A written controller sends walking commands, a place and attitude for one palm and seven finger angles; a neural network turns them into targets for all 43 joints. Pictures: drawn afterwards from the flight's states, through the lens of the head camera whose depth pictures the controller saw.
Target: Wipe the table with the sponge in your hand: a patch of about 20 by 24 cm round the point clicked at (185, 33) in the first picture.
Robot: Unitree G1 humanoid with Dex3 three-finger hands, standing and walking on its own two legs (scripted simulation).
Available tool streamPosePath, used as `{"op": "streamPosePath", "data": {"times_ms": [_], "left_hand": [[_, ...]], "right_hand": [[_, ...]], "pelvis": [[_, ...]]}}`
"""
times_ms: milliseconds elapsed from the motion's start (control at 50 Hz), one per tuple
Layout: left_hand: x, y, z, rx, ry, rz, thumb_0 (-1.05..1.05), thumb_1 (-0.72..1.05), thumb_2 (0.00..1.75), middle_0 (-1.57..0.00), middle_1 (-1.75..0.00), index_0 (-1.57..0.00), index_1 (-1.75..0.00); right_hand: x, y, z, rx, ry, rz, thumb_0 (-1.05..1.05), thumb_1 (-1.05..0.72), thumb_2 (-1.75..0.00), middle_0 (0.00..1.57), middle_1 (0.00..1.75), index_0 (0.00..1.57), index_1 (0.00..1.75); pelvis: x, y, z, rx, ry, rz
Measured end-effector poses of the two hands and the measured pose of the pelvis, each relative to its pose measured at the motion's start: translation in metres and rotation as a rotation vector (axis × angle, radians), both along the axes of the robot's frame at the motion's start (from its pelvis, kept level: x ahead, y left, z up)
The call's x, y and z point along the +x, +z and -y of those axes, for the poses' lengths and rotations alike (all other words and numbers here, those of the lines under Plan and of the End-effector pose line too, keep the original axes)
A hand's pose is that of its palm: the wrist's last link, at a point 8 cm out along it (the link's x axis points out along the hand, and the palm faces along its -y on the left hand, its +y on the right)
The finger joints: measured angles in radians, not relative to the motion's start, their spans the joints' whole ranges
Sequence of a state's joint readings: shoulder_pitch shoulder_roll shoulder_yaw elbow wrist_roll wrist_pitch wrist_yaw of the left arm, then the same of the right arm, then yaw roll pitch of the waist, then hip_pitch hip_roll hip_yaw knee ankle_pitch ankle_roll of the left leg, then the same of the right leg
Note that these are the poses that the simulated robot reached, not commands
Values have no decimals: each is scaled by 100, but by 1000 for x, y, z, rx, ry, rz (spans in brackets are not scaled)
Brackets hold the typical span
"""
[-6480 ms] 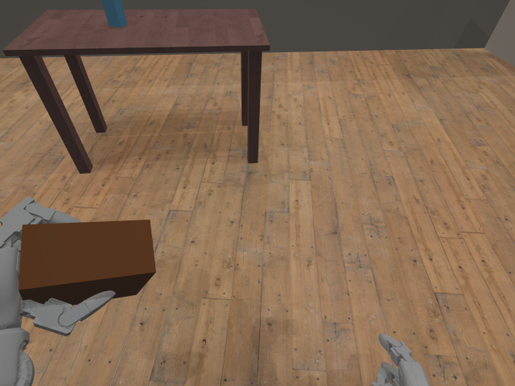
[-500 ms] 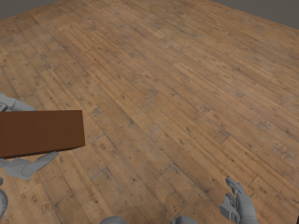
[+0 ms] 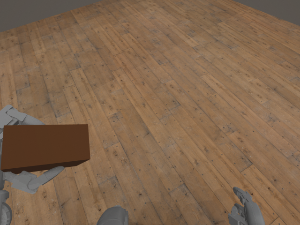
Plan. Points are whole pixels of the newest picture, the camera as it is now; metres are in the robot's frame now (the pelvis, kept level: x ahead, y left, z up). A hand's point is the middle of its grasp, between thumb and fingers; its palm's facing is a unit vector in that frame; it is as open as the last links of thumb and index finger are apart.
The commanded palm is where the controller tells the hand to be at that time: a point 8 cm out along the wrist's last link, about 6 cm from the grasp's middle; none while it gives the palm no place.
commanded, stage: turn to face it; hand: left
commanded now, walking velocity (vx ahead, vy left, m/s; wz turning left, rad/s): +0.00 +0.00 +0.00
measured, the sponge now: (59, 148) +0.24 +0.19 +0.15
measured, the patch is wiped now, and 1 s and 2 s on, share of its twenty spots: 0.00 0.00 0.00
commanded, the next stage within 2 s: none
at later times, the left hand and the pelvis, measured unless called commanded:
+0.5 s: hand (68, 126) +0.27 +0.17 +0.17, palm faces +0.32 -0.81 -0.49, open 10.6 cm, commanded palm +0.22 +0.22 +0.18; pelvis +0.03 -0.04 -0.02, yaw -7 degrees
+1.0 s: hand (117, 139) +0.25 +0.07 +0.18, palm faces +0.05 -0.91 -0.42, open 10.6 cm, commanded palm +0.22 +0.13 +0.18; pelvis -0.04 -0.06 +0.00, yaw -24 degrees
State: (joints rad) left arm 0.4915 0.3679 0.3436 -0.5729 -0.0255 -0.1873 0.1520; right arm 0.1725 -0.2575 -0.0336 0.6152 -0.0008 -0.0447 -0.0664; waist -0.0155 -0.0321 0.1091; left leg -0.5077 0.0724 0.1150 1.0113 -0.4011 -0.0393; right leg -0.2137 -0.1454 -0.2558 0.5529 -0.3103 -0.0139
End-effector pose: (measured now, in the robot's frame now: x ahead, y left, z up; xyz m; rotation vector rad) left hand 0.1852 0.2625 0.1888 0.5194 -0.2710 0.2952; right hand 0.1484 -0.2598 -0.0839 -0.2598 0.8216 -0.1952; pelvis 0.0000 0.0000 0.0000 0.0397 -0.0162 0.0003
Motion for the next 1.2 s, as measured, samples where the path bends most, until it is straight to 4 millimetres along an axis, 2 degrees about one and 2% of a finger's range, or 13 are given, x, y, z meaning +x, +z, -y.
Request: {"op": "streamPosePath", "data": {"times_ms": [120,160,240,300,360,400,460,560,700,800,940,1100,1200], "left_hand": [[5,9,-23,54,24,91,-1,-53,101,-66,-137,-67,-137],[11,5,-32,56,33,135,-1,-53,101,-66,-137,-67,-137],[26,-2,-39,13,70,133,-1,-53,101,-66,-137,-67,-137],[31,3,-26,-20,58,123,-1,-53,101,-66,-137,-67,-137],[35,10,-4,-13,12,107,-1,-53,101,-66,-137,-67,-137],[38,12,11,11,-14,86,-1,-53,101,-66,-137,-67,-137],[44,8,33,56,-35,52,-1,-53,101,-66,-138,-67,-137],[57,-4,70,32,-75,-12,-1,-53,101,-66,-138,-67,-137],[63,5,114,47,-219,-42,-1,-53,101,-66,-138,-67,-137],[60,14,126,70,-278,-2,-1,-53,101,-66,-138,-67,-137],[47,7,133,-1,-311,13,-1,-53,101,-66,-138,-67,-137],[27,-1,144,-29,-438,45,-1,-53,101,-66,-138,-67,-137],[18,8,156,39,-477,52,-1,-53,101,-66,-138,-67,-137]], "right_hand": [[41,11,-1,-78,20,55,1,-91,-90,20,30,19,29],[53,7,-11,-60,7,82,1,-91,-90,20,30,19,29],[68,5,-45,36,56,100,1,-91,-90,20,30,19,29],[71,7,-67,118,101,130,1,-91,-90,20,30,20,29],[70,7,-77,190,124,161,1,-90,-90,20,30,20,30],[66,3,-75,227,123,170,1,-90,-90,21,30,20,30],[58,-10,-57,261,100,174,1,-90,-90,21,30,20,30],[27,-29,1,218,2,95,1,-90,-90,21,30,20,30],[-39,-14,80,88,-206,29,1,-91,-90,20,30,20,29],[-82,-2,111,36,-304,15,1,-91,-90,20,30,19,29],[-126,6,109,33,-355,6,1,-91,-90,20,30,19,29],[-164,4,74,74,-362,24,1,-91,-90,20,30,20,29],[-192,-4,52,151,-426,77,1,-90,-90,20,30,20,29]], "pelvis": [[24,-13,-14,-17,16,-11],[28,-20,-16,-11,11,3],[32,-15,-12,-24,-1,9],[33,-8,-7,-37,-28,5],[34,-5,1,-45,-58,0],[33,-6,10,-44,-79,-3],[31,-14,27,-29,-113,0],[20,-16,47,-3,-168,4],[6,-4,61,25,-248,-12],[-7,-2,66,28,-308,-29],[-29,0,64,36,-388,-41],[-66,-6,49,26,-466,-45],[-84,-6,50,-7,-536,-10]]}}
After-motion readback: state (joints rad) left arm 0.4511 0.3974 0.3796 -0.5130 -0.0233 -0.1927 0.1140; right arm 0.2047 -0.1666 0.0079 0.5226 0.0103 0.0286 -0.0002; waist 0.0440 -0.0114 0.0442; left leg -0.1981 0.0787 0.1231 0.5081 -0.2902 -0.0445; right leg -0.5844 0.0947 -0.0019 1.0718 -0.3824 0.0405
